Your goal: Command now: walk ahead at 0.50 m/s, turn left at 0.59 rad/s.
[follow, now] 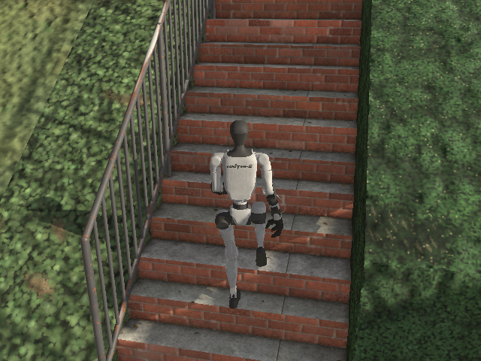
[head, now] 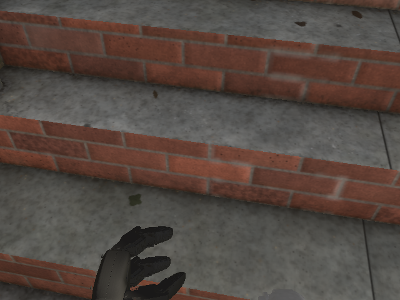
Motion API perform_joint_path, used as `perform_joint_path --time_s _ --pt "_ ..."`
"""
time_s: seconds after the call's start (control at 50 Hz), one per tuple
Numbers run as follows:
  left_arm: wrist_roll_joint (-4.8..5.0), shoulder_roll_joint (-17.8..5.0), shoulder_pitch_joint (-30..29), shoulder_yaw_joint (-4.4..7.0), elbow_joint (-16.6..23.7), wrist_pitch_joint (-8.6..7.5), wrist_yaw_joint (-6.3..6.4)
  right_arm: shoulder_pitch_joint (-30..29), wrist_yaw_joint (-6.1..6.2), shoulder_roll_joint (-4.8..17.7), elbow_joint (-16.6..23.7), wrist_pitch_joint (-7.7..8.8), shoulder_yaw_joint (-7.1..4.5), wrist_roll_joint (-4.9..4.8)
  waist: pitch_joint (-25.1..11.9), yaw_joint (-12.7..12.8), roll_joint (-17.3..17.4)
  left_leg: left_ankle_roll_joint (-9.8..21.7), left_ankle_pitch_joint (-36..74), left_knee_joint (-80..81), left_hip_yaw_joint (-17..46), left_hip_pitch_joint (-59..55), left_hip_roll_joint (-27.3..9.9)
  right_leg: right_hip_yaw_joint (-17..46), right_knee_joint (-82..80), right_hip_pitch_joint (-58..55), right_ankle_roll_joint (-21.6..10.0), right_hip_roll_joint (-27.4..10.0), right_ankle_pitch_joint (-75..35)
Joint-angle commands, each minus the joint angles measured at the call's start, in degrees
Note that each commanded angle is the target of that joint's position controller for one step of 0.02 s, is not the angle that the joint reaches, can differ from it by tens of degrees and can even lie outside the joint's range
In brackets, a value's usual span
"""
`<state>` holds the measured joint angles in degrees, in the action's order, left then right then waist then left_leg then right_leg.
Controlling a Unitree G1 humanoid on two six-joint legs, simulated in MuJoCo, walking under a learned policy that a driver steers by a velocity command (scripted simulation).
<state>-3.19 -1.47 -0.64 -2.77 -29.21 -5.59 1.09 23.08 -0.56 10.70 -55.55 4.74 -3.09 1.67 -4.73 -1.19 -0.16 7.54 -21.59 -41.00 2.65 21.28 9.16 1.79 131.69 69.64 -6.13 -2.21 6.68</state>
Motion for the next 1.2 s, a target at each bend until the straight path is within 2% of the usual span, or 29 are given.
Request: perform_joint_path --time_s 0.02,0.1,0.14,0.16,0.18,0.22,0.24,0.26,0.3,0.36,0.42,0.52,0.58,0.62,0.66,0.68,0.7,0.72,0.74,0.76,0.78,0.8,0.82,0.86,0.88,0.94,1.04,1.14,1.2 --pt "-0.23 2.2 -7.3 -1.67 5.8 1.5 1.05 3.5 -0.61 2.6 0.9 2.33 -0.17 0.06 9.0 -0.5 1.1 3.2 4.4 21.7 20.2 -1.7 -12.7 -2.9 4.9 16.0 -0.2 -1.5 8.0" --pt "1.14 -0.4 -19.5 -2.16 11.7 3.15 0.29 7.2 2.57 4.4 1.3 1.49 -1.51 -2.48 6.9 -5.3 6.1 7.0 21.2 40.1 19.4 -0.8 -13.1 -10.9 -32.7 -4.1 1.2 -1.6 9.8" --pt "3.05 -0.4 -8.5 -1.42 6.7 2.7 -0.01 0.9 3.78 5.9 5.1 0.98 -2.54 -1.97 -4.1 1.5 8.1 4.5 71.5 32.1 8.3 1.2 -12.9 -14.3 -51.4 -34.7 -1.5 3.3 16.7" --pt "2.92 -3.4 1.0 0.57 3.3 3.09 0.33 0.3 3.78 9.0 7.0 1.82 -3.31 -1.35 -14.2 5.0 8.1 5.2 93.5 23.7 9.4 -5.3 -15.5 -12.6 -51.8 -44.6 -1.8 5.6 20.1" --pt "3.66 -7.6 8.2 2.41 0.2 3.37 0.49 -2.6 3.03 13.9 9.3 3.38 -5.1 -2.97 -20.3 8.8 8.2 5.6 108.7 14.6 9.4 -10.6 -16.9 -10.9 -58.7 -50.9 -0.9 6.9 18.8" --pt "2.5 -14.9 17.7 5.85 -3.2 2.73 1.27 -5.0 -0.25 11.4 10.0 7.68 -5.23 -2.59 -23.0 14.2 5.2 4.8 92.0 -13.0 11.7 -8.3 -14.6 4.5 -81.2 -63.5 -3.3 2.2 28.1" --pt "1.29 -18.8 18.8 7.52 -6.6 3.53 1.82 -4.0 -2.4 2.7 12.9 6.73 -3.91 -2.61 -19.5 10.8 -17.9 -0.8 21.3 -41.1 7.9 16.3 0.5 39.8 -100.8 -69.3 -14.6 -15.6 22.7" --pt "2.45 -15.2 15.8 7.76 -7.8 4.14 1.43 -6.0 -2.95 1.6 14.9 6.72 -3.45 1.15 -17.0 8.5 -11.0 -1.3 15.6 -66.1 11.0 23.3 0.1 52.0 -110.4 -63.1 -15.6 -14.9 32.3" --pt "2.89 -7.8 10.2 6.18 -14.3 2.44 0.63 -10.0 -2.2 -4.8 19.6 4.85 -0.4 2.79 1.5 0.5 0.9 1.0 20.0 -75.7 9.2 36.2 -2.6 36.8 -106.2 -49.0 -10.5 -13.5 45.4" --pt "1.2 -1.3 14.5 4.35 -23.5 -0.79 0.37 -10.7 -0.23 -8.0 20.9 1.03 2.75 0.49 7.9 -3.2 4.0 1.3 18.5 -80.6 12.2 41.0 -3.9 17.3 -107.5 -41.6 -5.3 -10.4 20.5" --pt "2.74 -6.1 16.6 5.32 -24.5 -2.18 -0.4 -13.3 0.56 -5.2 23.0 -0.51 3.2 0.37 11.0 -4.6 3.0 -0.8 13.8 -70.1 8.9 45.0 -9.0 9.2 -113.1 -42.8 -4.8 -10.0 8.2" --pt "2.37 -12.7 25.4 7.16 -24.8 -4.29 0.58 -26.7 0.91 -5.0 27.0 -0.83 2.8 1.49 6.4 1.3 -1.8 -1.5 11.5 -74.4 -2.7 53.3 -15.6 11.3 -117.7 -56.2 -9.3 -10.9 3.1" --pt "1.06 -12.4 37.0 8.12 -26.8 -3.47 1.68 -42.4 0.59 -8.1 33.7 -0.02 4.43 1.51 8.5 9.4 -3.1 -1.0 -5.5 -85.0 0.2 80.0 -18.3 19.4 -119.1 -78.6 -9.8 -14.8 11.6" --pt "0.64 -11.3 38.3 8.32 -27.3 -2.93 2.46 -50.7 -0.49 -8.2 38.9 0.32 5.56 0.7 9.2 11.4 -6.5 -2.3 -9.0 -71.8 -3.0 75.9 -19.4 17.2 -124.7 -76.4 -8.8 -11.9 10.7" --pt "2.19 -11.4 33.4 8.37 -25.3 -1.26 2.8 -47.4 -2.01 -7.8 39.7 -0.72 6.38 0.57 4.6 8.2 -3.4 -2.6 -2.8 -50.3 -8.1 50.5 -19.6 8.7 -132.6 -64.8 -7.8 -8.7 -1.6" --pt "3.71 -11.9 28.7 8.59 -23.0 -1.0 2.6 -46.2 -2.29 -10.5 40.0 -0.94 7.2 -1.22 3.1 6.4 -5.1 -0.9 -5.3 -32.6 -9.4 23.8 -17.8 6.2 -137.5 -49.2 -7.0 -7.2 -7.5" --pt "3.1 -14.7 30.1 8.87 -22.8 -0.96 1.54 -39.2 -1.68 -8.3 35.6 -1.94 5.13 -2.54 -3.7 5.7 -3.5 -1.7 -7.0 -31.0 -16.5 10.1 -11.1 4.9 -132.4 -51.2 -7.6 -7.2 -28.2" --pt "3.35 -17.1 30.0 9.12 -22.5 -2.48 -0.09 -21.0 -0.33 -6.3 29.8 -2.37 3.0 -3.11 -13.7 -0.2 -9.4 -0.2 -3.5 -32.9 -13.4 -4.9 -7.5 3.3 -118.7 -57.1 -6.1 -9.8 -67.9" --pt "4.93 -23.4 26.7 10.99 -21.6 -4.2 -2.07 -8.8 0.95 0.3 28.0 -2.94 0.27 -2.82 -21.2 -8.4 -12.0 0.4 -2.0 -23.7 -8.8 -11.1 -7.4 2.8 -104.6 -62.6 -3.1 -9.4 -76.0" --pt "7.23 -21.4 22.4 11.58 -18.6 -5.45 -3.95 -3.6 1.94 5.5 26.1 -1.64 -1.73 -0.41 -24.6 -10.5 -5.6 2.1 -8.4 -14.2 10.4 -21.0 -18.2 3.0 -85.1 -48.1 0.9 -3.8 -59.2" --pt "5.96 -15.9 20.2 10.6 -13.6 -5.24 -4.66 -1.2 2.43 12.5 26.2 -1.72 -3.61 2.27 -29.1 -12.4 15.8 5.8 -3.8 7.8 39.3 -24.6 -34.6 4.1 -56.6 -36.4 2.9 7.0 -9.6" --pt "2.43 -12.6 22.5 10.37 -13.1 -4.67 -4.16 -8.7 1.8 12.0 26.9 -2.41 -3.68 0.69 -29.7 -8.8 16.7 5.6 -12.0 17.7 49.7 -18.2 -35.7 12.3 -28.4 -31.6 3.7 7.7 0.2" --pt "0.92 -7.0 22.5 9.62 -11.5 -3.14 -3.19 -16.5 0.91 8.8 24.7 -2.28 -2.61 0.01 -21.6 -1.5 14.1 4.8 -23.5 19.0 43.2 -10.2 -35.5 11.1 -19.8 -26.2 4.0 3.3 -4.9" --pt "-0.87 -4.9 18.8 8.24 -9.8 -1.71 -1.78 -21.2 1.21 -0.9 17.9 -1.09 -0.11 -1.64 -3.4 3.8 7.9 0.4 -20.8 10.5 24.2 4.5 -30.4 4.9 -18.0 -19.1 1.6 0.7 -15.0" --pt "-0.35 -3.4 18.4 7.13 -10.0 -0.8 -1.5 -19.6 1.09 -3.1 13.8 -0.64 0.44 -0.81 0.9 5.8 4.8 -0.5 -15.4 10.1 16.2 9.1 -27.9 5.5 -16.0 -17.6 0.6 1.4 -13.7" --pt "1.34 -0.8 16.3 4.56 -8.7 1.16 -0.88 -10.1 0.2 -3.8 5.4 2.74 0.38 0.15 4.9 6.6 1.8 -0.7 3.8 16.0 6.4 4.1 -29.2 6.7 -11.9 -8.2 -0.1 1.8 -8.7" --pt "1.96 -4.9 10.0 5.8 -8.5 3.69 0.64 -3.7 1.27 -0.6 2.9 5.69 0.46 0.6 4.3 4.8 0.9 0.4 14.8 22.9 -5.3 -5.1 -31.7 5.5 -2.7 0.0 -0.9 4.4 -6.8" --pt "1.14 -4.1 -7.7 4.26 -0.3 5.33 1.73 4.8 -0.16 3.4 -0.6 5.86 -0.41 0.91 8.8 1.3 0.7 -1.6 9.1 30.2 -10.4 -19.1 -29.5 2.9 3.0 18.1 -3.0 3.5 10.9" --pt "1.34 -4.6 -11.7 3.78 3.3 6.71 0.96 5.5 1.61 2.8 -0.6 4.65 -0.14 0.43 9.4 2.7 1.1 -3.3 11.8 34.6 -17.7 -15.5 -25.2 -2.9 -16.5 9.8 -1.8 0.5 8.5"
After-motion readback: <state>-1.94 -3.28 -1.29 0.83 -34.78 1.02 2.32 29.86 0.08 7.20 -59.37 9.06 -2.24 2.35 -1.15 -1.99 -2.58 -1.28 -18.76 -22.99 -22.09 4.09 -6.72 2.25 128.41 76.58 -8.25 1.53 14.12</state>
